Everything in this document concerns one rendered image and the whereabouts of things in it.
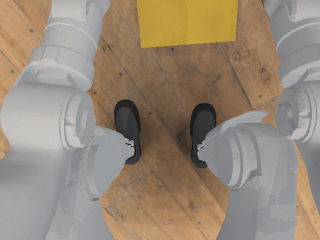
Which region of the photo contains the robot right upper arm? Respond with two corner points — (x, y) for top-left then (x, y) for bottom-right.
(274, 80), (320, 215)

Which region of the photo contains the robot left upper arm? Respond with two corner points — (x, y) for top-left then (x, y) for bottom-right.
(0, 81), (96, 240)

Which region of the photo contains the left robot forearm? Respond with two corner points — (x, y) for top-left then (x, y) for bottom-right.
(0, 0), (110, 133)

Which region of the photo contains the carton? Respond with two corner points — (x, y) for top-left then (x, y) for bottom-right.
(136, 0), (238, 48)

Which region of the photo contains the robot right shin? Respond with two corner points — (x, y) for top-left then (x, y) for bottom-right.
(197, 110), (299, 178)

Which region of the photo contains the right robot forearm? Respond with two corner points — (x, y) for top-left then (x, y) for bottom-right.
(264, 0), (320, 89)

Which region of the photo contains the robot left thigh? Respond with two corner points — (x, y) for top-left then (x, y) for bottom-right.
(45, 135), (115, 240)

